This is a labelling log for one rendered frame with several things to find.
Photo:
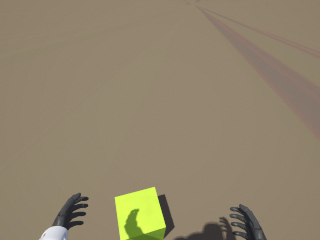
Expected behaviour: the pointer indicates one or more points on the robot right hand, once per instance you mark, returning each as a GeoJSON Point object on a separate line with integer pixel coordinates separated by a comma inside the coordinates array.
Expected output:
{"type": "Point", "coordinates": [251, 226]}

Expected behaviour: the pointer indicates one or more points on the carton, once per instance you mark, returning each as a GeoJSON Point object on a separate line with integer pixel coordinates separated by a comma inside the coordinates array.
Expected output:
{"type": "Point", "coordinates": [140, 216]}

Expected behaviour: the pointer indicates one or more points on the robot left hand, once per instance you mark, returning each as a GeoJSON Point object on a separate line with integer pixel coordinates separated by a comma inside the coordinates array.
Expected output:
{"type": "Point", "coordinates": [66, 213]}

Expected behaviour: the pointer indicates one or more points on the robot left forearm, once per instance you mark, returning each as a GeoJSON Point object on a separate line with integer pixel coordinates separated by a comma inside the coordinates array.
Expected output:
{"type": "Point", "coordinates": [55, 233]}

